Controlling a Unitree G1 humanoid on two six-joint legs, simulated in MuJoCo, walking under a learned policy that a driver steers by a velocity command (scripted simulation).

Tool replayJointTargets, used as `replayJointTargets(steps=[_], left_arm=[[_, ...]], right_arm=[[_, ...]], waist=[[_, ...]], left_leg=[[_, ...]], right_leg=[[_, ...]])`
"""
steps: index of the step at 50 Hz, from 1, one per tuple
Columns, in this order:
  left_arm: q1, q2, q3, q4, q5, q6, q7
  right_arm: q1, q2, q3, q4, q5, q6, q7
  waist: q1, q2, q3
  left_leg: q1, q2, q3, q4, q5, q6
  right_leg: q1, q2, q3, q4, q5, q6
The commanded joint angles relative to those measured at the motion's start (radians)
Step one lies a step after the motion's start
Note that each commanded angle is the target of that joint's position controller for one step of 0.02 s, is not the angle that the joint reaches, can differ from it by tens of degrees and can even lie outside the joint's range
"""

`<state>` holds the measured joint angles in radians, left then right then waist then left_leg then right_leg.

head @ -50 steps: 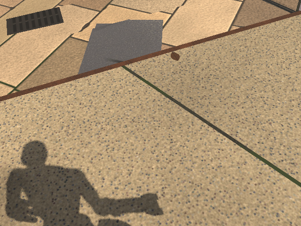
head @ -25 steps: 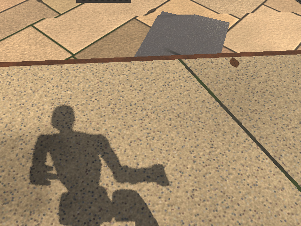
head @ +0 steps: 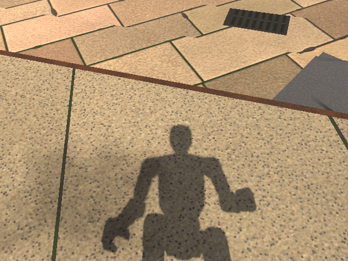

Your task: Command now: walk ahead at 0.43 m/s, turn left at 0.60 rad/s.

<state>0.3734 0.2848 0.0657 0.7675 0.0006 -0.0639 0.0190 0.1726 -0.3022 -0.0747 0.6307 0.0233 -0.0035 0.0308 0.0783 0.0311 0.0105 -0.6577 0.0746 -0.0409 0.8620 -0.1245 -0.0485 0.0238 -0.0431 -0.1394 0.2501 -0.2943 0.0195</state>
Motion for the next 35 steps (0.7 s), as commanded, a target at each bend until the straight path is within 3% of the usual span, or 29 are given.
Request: replayJointTargets(steps=[1, 3, 4, 5, 6, 7, 8, 9, 10, 11, 12, 14, 16, 19, 23, 27, 29, 30, 31, 32, 33, 34, 35], left_arm=[[-0.022, 0.208, 0.058, -0.049, -0.018, -0.009, -0.003], [-0.019, 0.224, 0.064, -0.038, -0.031, -0.002, -0.009], [-0.027, 0.238, 0.068, -0.036, -0.035, 0.002, -0.010], [-0.040, 0.249, 0.070, -0.035, -0.039, 0.008, -0.009], [-0.042, 0.233, 0.063, -0.036, -0.043, 0.011, -0.006], [-0.023, 0.192, 0.044, -0.054, -0.025, 0.005, -0.003], [0.023, 0.035, -0.006, -0.134, 0.027, -0.014, -0.007], [-0.057, 0.112, 0.001, -0.146, -0.012, -0.049, -0.010], [-0.150, 0.182, 0.020, -0.174, -0.051, -0.065, -0.015], [-0.157, 0.171, 0.013, -0.173, -0.040, -0.076, -0.012], [-0.153, 0.168, 0.015, -0.159, -0.009, -0.080, -0.007], [-0.123, 0.168, 0.021, -0.145, 0.006, -0.063, -0.014], [-0.119, 0.145, 0.015, -0.138, 0.017, -0.044, -0.019], [-0.234, 0.110, 0.001, -0.173, 0.023, -0.036, -0.019], [-0.405, 0.073, -0.015, -0.212, 0.007, -0.049, -0.036], [-0.454, 0.110, -0.002, -0.231, -0.004, -0.062, -0.053], [-0.414, 0.130, 0.011, -0.224, 0.007, -0.066, -0.050], [-0.350, 0.147, 0.022, -0.211, 0.014, -0.070, -0.044], [-0.247, 0.167, 0.032, -0.197, 0.026, -0.077, -0.037], [-0.103, 0.227, 0.043, -0.190, 0.045, -0.076, -0.029], [-0.070, 0.238, 0.043, -0.166, 0.043, -0.056, -0.037], [-0.094, 0.164, 0.032, -0.194, 0.017, -0.036, -0.038], [-0.145, 0.107, 0.016, -0.211, 0.012, -0.021, -0.028]], right_arm=[[-0.183, -0.034, 0.007, -0.128, 0.005, -0.026, 0.022], [-0.185, -0.048, 0.003, -0.135, 0.005, -0.024, 0.030], [-0.158, -0.066, -0.006, -0.135, 0.002, -0.023, 0.031], [-0.083, -0.096, -0.024, -0.119, 0.000, -0.020, 0.029], [0.080, -0.146, -0.056, -0.071, 0.003, -0.015, 0.022], [0.275, -0.214, -0.091, -0.021, 0.014, -0.005, 0.005], [0.270, -0.345, -0.103, -0.027, 0.021, -0.012, -0.009], [0.279, -0.277, -0.078, -0.065, 0.011, -0.037, -0.002], [0.248, -0.205, -0.055, -0.041, 0.001, -0.055, 0.004], [0.205, -0.181, -0.045, -0.036, 0.000, -0.063, 0.004], [0.129, -0.153, -0.035, -0.045, -0.003, -0.063, 0.001], [0.053, -0.128, -0.023, -0.062, -0.023, -0.064, -0.007], [0.054, -0.133, -0.023, -0.043, -0.016, -0.072, -0.017], [0.100, -0.151, -0.026, -0.004, -0.009, -0.072, -0.035], [0.177, -0.166, -0.031, 0.042, 0.003, -0.063, -0.047], [0.225, -0.158, -0.031, 0.078, 0.011, -0.050, -0.056], [0.214, -0.163, -0.037, 0.081, 0.005, -0.032, -0.063], [0.199, -0.156, -0.036, 0.074, 0.003, -0.026, -0.064], [0.165, -0.135, -0.028, 0.055, 0.002, -0.023, -0.061], [0.155, -0.079, -0.008, 0.013, -0.020, -0.024, -0.060], [0.370, -0.026, 0.011, 0.030, -0.005, -0.026, -0.052], [0.384, -0.156, -0.013, 0.059, 0.002, -0.018, -0.053], [0.254, -0.198, -0.030, 0.038, 0.012, -0.004, -0.056]], waist=[[0.021, -0.139, 0.114], [0.006, -0.139, 0.112], [-0.022, -0.149, 0.088], [-0.077, -0.149, 0.026], [-0.166, -0.118, -0.077], [-0.251, -0.050, -0.184], [-0.144, 0.282, -0.259], [-0.204, 0.171, -0.389], [-0.210, 0.101, -0.234], [-0.172, 0.061, -0.151], [-0.127, 0.013, -0.099], [-0.069, 0.047, -0.061], [-0.055, 0.027, -0.039], [-0.083, 0.014, 0.015], [-0.148, 0.032, 0.035], [-0.151, 0.054, 0.033], [-0.126, 0.084, 0.022], [-0.095, 0.095, -0.020], [-0.031, 0.083, -0.108], [0.016, -0.029, -0.287], [-0.070, -0.354, -0.469], [-0.060, -0.232, -0.455], [-0.031, -0.158, -0.295]], left_leg=[[-0.027, 0.005, 0.060, -0.128, -0.011, 0.032], [0.034, -0.012, 0.090, -0.185, -0.066, 0.072], [0.103, -0.042, 0.114, -0.209, -0.105, 0.098], [0.232, -0.087, 0.145, -0.245, -0.116, 0.127], [0.473, -0.142, 0.167, -0.302, -0.062, 0.164], [0.791, -0.108, 0.057, -0.299, -0.060, 0.206], [1.044, 0.181, -0.539, -0.413, -0.303, 0.369], [1.064, 0.267, -0.831, -0.585, -0.462, 0.435], [0.982, 0.247, -0.687, -0.607, -0.371, 0.389], [0.851, 0.206, -0.561, -0.595, -0.262, 0.363], [0.720, 0.162, -0.463, -0.590, -0.154, 0.337], [0.569, 0.110, -0.373, -0.634, -0.012, 0.331], [0.497, 0.093, -0.314, -0.652, 0.114, 0.343], [0.445, 0.046, -0.242, -0.659, 0.175, 0.319], [0.417, 0.009, -0.227, -0.638, 0.101, 0.265], [0.537, 0.056, -0.329, -0.546, 0.087, 0.245], [0.595, 0.055, -0.359, -0.450, 0.253, 0.215], [0.607, 0.027, -0.357, -0.366, 0.386, 0.190], [0.567, -0.029, -0.325, -0.216, 0.442, 0.149], [0.403, -0.103, -0.268, 0.072, 0.195, 0.101], [0.081, -0.247, -0.195, 0.398, -0.610, 0.033], [0.034, -0.149, -0.212, 0.516, -0.544, 0.010], [-0.008, -0.117, -0.157, 0.533, -0.470, -0.012]], right_leg=[[-0.045, -0.245, 0.079, -0.121, 0.131, -0.166], [-0.022, -0.265, 0.050, -0.086, 0.227, -0.155], [-0.013, -0.269, 0.027, -0.025, 0.409, -0.145], [-0.016, -0.257, -0.016, 0.111, 0.648, -0.128], [-0.075, -0.218, -0.073, 0.332, 0.799, -0.096], [-0.297, -0.179, -0.080, 0.621, 0.617, -0.051], [-0.723, -0.003, -0.020, 0.996, -0.258, 0.019], [-0.816, 0.039, 0.225, 1.130, -0.297, 0.009], [-0.906, -0.003, 0.227, 1.132, -0.185, -0.011], [-0.875, -0.046, 0.218, 1.057, -0.098, -0.029], [-0.806, -0.078, 0.223, 0.976, -0.038, -0.026], [-0.700, -0.096, 0.227, 0.899, 0.034, -0.015], [-0.676, -0.083, 0.204, 0.834, 0.065, 0.014], [-0.695, -0.048, 0.185, 0.634, 0.226, 0.047], [-0.588, 0.024, 0.170, 0.351, 0.417, 0.045], [-0.560, 0.041, 0.218, 0.241, 0.390, 0.008], [-0.513, 0.058, 0.210, 0.218, 0.293, -0.023], [-0.419, 0.073, 0.187, 0.198, 0.283, -0.046], [-0.235, 0.034, 0.189, 0.166, 0.415, -0.085], [0.085, -0.151, 0.342, 0.254, 0.699, -0.152], [0.420, -0.437, 0.745, 0.252, 0.805, -0.353], [0.344, -0.427, 0.783, 0.210, 0.600, -0.328], [0.209, -0.367, 0.606, 0.187, 0.572, -0.286]])
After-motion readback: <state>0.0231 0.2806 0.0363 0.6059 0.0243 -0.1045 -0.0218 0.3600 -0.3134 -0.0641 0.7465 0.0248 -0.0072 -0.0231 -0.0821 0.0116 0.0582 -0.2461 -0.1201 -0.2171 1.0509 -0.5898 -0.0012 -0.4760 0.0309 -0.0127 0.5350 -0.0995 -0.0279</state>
